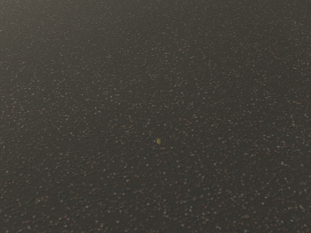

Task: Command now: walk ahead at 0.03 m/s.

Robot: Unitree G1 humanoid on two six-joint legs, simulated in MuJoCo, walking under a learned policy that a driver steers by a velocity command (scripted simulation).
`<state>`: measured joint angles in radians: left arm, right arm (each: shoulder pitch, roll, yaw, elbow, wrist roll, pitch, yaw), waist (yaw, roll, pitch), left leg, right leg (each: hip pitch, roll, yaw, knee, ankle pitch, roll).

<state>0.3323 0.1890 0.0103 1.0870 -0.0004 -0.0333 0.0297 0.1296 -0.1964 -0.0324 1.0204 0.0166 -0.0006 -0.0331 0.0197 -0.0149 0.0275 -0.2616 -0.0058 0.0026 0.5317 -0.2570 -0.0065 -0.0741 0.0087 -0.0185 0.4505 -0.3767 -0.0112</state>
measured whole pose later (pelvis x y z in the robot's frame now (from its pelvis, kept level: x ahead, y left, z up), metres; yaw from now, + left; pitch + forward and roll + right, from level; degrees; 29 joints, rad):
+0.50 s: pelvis -0.02 +0.01 +0.00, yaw +1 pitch -1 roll +0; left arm 0.33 0.17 0.01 1.11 0.00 0.00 0.05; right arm 0.15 -0.19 -0.05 1.11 0.01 0.01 -0.04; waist 0.00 0.00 0.05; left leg -0.25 -0.03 0.00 0.50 -0.23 0.03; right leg -0.07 -0.01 -0.02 0.45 -0.35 0.01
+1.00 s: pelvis +0.08 +0.05 +0.01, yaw -3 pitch +0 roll +0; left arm 0.31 0.23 0.06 1.00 -0.05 -0.09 0.01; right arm 0.38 -0.18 -0.04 1.11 0.00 -0.11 0.01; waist -0.03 -0.03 0.00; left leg -0.07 -0.03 0.11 0.35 -0.29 0.05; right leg -0.52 -0.03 0.07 1.17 -0.24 -0.09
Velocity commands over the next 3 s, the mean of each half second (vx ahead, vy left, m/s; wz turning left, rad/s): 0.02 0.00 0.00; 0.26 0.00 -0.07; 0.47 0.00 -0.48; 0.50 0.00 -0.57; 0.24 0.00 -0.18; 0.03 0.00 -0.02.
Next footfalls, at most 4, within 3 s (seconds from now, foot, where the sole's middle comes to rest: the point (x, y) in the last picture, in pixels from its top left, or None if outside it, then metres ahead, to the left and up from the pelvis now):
1.32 right None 0.40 -0.12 -0.77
1.84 left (173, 182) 0.73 -0.05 -0.77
2.30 right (242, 180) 0.76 -0.38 -0.77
2.60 left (192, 158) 0.87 -0.15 -0.77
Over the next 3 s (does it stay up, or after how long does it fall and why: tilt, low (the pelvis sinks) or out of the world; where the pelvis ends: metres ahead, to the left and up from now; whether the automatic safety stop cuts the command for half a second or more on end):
stays up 0.78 -0.23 0.00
